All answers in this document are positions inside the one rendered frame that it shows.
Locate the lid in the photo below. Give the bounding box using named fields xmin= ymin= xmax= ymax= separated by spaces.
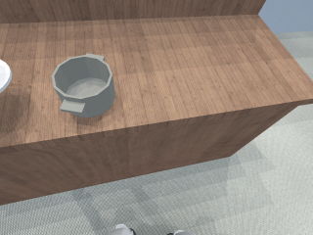
xmin=0 ymin=60 xmax=12 ymax=93

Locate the pot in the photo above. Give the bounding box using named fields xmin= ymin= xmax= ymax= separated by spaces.
xmin=52 ymin=53 xmax=115 ymax=118

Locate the left robot shin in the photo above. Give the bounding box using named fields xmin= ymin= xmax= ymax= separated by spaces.
xmin=115 ymin=224 xmax=128 ymax=229

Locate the table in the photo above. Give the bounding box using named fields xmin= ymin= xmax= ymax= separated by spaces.
xmin=0 ymin=0 xmax=313 ymax=206

